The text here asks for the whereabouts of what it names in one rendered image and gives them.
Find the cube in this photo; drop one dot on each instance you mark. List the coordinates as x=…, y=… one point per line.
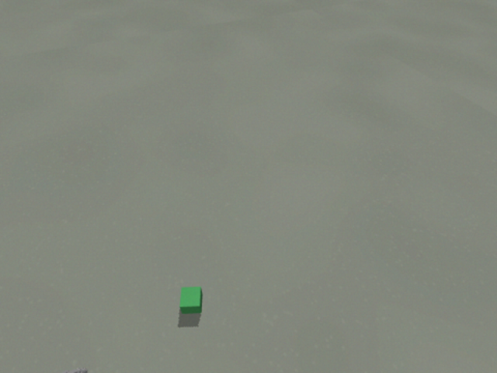
x=191, y=300

